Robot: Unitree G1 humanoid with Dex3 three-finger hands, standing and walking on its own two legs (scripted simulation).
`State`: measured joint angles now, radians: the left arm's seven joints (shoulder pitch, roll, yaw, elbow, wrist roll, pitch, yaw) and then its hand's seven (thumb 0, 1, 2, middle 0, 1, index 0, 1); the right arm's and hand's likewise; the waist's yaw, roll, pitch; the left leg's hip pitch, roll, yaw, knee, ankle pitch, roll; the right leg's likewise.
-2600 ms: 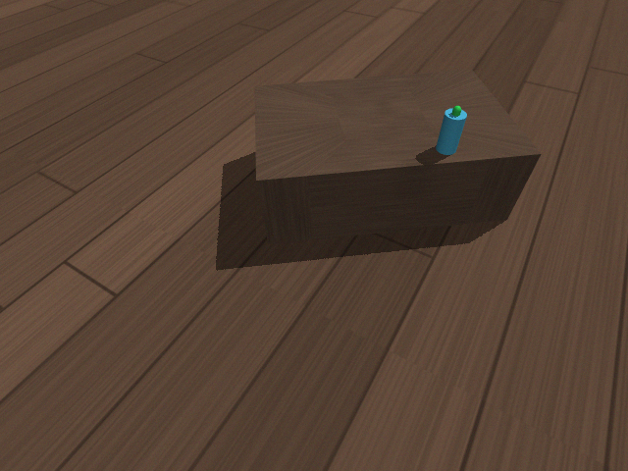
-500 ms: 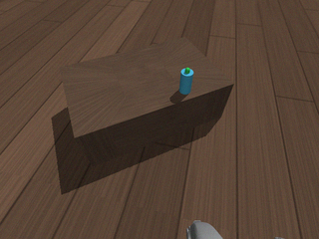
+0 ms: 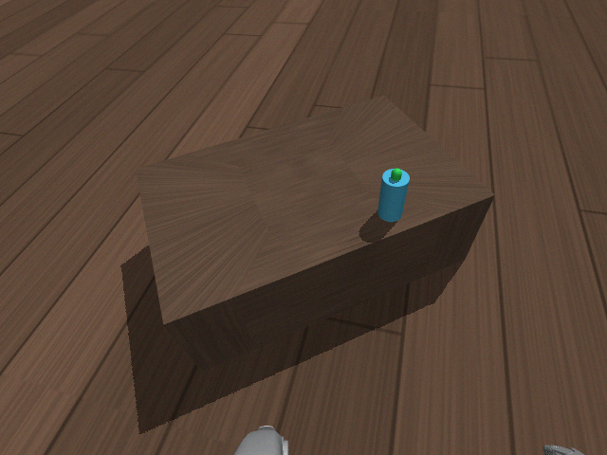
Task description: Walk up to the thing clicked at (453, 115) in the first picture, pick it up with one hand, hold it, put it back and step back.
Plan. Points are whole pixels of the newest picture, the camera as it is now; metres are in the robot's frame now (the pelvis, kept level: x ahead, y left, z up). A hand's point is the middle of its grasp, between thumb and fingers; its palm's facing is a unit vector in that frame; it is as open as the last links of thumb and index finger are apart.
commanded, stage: walk up
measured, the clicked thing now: (393, 192) +0.85 -0.19 -0.31
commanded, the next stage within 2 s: stand in 1.76 s
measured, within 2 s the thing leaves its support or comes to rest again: neither
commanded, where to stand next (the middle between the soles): +0.23 +0.06 m, yaw -2 degrees
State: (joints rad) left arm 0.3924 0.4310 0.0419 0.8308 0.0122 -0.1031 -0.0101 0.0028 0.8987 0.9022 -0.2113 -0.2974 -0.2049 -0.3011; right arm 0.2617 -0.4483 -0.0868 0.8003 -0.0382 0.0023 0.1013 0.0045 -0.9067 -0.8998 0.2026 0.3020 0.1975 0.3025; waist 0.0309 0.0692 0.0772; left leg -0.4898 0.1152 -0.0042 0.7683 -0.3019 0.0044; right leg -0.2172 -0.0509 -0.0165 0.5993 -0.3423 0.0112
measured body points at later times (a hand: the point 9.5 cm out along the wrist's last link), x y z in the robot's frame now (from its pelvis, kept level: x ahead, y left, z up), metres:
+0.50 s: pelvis +0.13 +0.07 -0.01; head +0.17 +0.06 +0.44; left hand +0.23 +0.38 -0.12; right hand +0.15 -0.24 -0.13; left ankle +0.12 +0.16 -0.72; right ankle +0.20 -0.05 -0.73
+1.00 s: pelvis +0.15 +0.07 +0.01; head +0.17 +0.08 +0.46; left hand +0.27 +0.37 -0.11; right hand +0.23 -0.24 -0.11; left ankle +0.12 +0.17 -0.72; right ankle +0.20 -0.05 -0.72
